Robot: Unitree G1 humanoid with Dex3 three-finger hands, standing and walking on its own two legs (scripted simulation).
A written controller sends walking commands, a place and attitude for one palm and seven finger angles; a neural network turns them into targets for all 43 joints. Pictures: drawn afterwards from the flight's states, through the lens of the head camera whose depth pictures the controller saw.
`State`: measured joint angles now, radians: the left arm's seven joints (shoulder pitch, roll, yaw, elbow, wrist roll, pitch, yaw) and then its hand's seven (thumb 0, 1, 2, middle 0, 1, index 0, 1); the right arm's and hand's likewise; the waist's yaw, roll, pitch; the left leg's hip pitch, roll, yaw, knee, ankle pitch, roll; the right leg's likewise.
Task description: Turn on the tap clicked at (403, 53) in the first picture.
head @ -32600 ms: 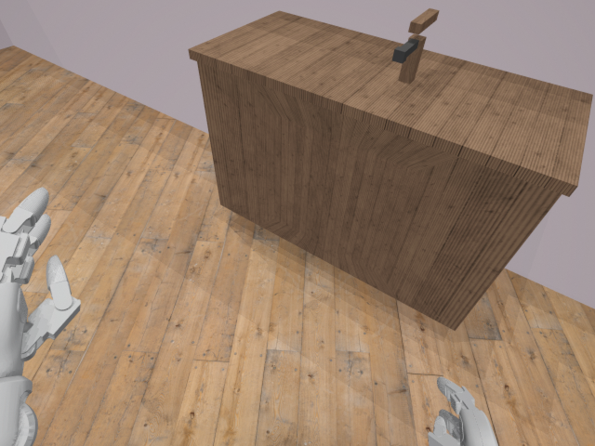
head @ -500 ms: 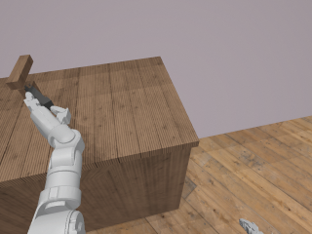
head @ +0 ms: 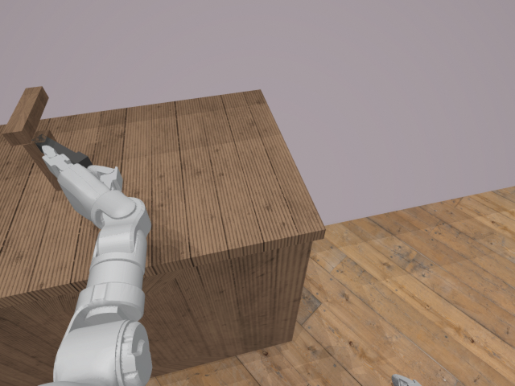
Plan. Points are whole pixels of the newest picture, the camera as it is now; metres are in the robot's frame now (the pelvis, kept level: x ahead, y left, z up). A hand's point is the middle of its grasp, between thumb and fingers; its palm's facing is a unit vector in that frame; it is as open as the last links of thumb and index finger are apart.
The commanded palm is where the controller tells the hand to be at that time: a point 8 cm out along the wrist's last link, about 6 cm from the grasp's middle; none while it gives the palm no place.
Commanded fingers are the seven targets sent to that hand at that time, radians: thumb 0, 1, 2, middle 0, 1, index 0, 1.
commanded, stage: push the lever round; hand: left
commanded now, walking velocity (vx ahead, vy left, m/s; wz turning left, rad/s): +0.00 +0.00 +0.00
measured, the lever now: (79, 165) +0.42 +0.31 +0.13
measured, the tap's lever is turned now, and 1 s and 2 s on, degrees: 44 70 65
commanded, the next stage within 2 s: lift the hand up off the lever in 0.56 s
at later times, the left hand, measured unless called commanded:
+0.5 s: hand (123, 167) +0.43 +0.24 +0.12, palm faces +0.82 -0.57 -0.09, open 8.2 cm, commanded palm +0.39 +0.27 +0.12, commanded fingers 0.00 0.90 0.90 -0.15 -0.15 -0.15 -0.15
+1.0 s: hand (127, 154) +0.45 +0.24 +0.13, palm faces +0.79 -0.60 -0.07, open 8.5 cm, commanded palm +0.39 +0.28 +0.13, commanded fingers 0.00 0.90 0.90 -0.15 -0.15 -0.15 -0.15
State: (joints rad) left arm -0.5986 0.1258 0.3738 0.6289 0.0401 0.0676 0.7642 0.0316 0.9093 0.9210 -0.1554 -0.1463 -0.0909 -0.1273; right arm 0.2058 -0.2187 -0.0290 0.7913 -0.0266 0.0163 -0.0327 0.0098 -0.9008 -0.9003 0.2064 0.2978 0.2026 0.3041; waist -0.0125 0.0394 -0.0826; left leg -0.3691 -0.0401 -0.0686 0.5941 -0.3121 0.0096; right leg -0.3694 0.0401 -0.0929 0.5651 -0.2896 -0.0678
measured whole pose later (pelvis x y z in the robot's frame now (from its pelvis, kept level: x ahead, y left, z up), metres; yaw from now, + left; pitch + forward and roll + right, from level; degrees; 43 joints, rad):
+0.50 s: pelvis -0.01 +0.00 +0.00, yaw +0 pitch +6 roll +0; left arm -0.71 0.18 0.40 0.78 0.06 0.00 0.78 0.04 0.90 0.93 -0.15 -0.15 -0.08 -0.11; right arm 0.22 -0.23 -0.03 0.80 -0.03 0.00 -0.03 0.01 -0.90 -0.90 0.21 0.30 0.20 0.30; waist -0.04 0.04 -0.07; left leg -0.42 -0.03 -0.07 0.62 -0.31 0.00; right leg -0.42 0.05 -0.10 0.58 -0.28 -0.08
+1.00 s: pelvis +0.01 +0.00 +0.00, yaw -2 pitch +7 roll +0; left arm -0.70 0.21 0.47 0.79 0.07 0.02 0.73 0.04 0.78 0.86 -0.16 -0.15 -0.14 -0.14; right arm 0.30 -0.25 -0.04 0.78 -0.03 0.04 -0.01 0.01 -0.90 -0.90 0.21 0.30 0.20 0.30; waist -0.08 0.03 -0.10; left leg -0.39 -0.02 -0.04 0.59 -0.32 0.02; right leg -0.40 0.06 -0.06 0.55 -0.28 -0.06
